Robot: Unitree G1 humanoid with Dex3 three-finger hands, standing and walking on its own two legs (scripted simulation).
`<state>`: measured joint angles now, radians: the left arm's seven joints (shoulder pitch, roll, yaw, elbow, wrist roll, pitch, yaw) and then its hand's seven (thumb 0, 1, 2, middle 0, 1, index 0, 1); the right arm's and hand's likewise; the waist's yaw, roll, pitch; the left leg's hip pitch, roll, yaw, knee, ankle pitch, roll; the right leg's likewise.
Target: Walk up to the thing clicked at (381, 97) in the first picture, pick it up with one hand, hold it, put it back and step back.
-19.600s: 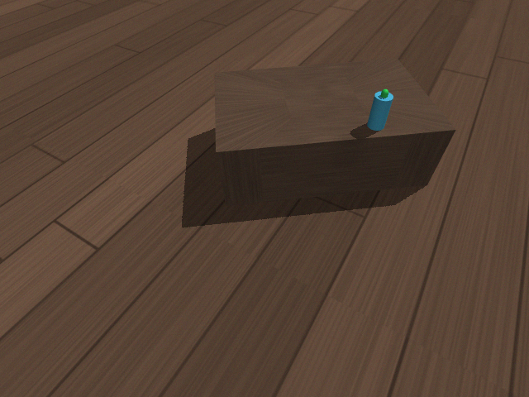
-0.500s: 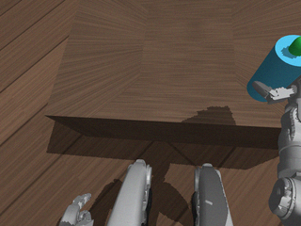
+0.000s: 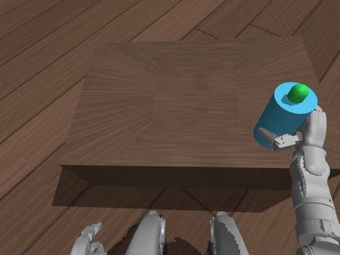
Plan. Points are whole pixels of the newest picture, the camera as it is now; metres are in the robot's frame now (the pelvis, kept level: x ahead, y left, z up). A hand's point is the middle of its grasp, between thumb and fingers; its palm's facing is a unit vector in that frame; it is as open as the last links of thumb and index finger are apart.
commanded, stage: lift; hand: right
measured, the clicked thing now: (282, 115) +0.41 -0.21 +0.06
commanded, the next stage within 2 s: hold in 0.90 s
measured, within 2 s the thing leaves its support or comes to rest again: neither
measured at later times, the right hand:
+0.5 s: hand (282, 112) +0.39 -0.19 +0.10, palm faces +0.21 +0.98 +0.00, open 10.7 cm
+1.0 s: hand (283, 109) +0.38 -0.18 +0.13, palm faces +0.20 +0.98 +0.00, open 10.7 cm
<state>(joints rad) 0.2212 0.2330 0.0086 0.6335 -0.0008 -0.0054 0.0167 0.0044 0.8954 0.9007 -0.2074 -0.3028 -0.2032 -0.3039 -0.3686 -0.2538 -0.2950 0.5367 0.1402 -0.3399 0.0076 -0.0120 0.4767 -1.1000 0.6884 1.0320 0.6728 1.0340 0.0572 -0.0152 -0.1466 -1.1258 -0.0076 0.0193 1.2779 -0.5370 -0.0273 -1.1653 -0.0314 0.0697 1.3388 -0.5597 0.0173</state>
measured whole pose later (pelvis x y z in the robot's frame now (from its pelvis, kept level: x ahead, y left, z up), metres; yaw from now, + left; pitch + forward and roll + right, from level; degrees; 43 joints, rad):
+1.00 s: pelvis +0.03 +0.00 +0.08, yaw +0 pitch +10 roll +2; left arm 0.24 0.22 0.01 0.66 0.00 -0.01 0.02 0.01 0.92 0.90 -0.20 -0.30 -0.19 -0.30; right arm -0.18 -0.16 -0.16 0.44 0.14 -0.38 -0.04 -0.01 0.48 -1.11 0.69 1.03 0.68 1.03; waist 0.02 -0.01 -0.07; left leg -0.64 0.00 -0.01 0.89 -0.43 -0.03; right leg -0.66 -0.03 0.03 0.93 -0.45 0.01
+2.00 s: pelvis +0.03 +0.00 +0.09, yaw -1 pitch +7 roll +1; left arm 0.22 0.20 0.00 0.66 -0.01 -0.02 0.04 0.01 0.91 0.91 -0.20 -0.31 -0.20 -0.31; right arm -0.10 -0.15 -0.13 0.34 0.14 -0.32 -0.05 -0.01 0.48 -1.11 0.69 1.03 0.68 1.03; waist 0.01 -0.01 -0.05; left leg -0.54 0.01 -0.01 0.82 -0.40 -0.03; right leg -0.56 -0.03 0.03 0.86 -0.42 0.01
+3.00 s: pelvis +0.02 +0.00 +0.09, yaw -1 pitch +7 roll +1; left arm 0.22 0.20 0.00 0.66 0.00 -0.04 0.04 0.01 0.91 0.91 -0.20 -0.31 -0.20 -0.31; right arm -0.09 -0.14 -0.13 0.35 0.15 -0.34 -0.04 -0.01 0.48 -1.11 0.69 1.04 0.68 1.03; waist 0.01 -0.01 -0.04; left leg -0.55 0.00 -0.01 0.83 -0.40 -0.03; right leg -0.57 -0.03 0.03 0.86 -0.41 0.02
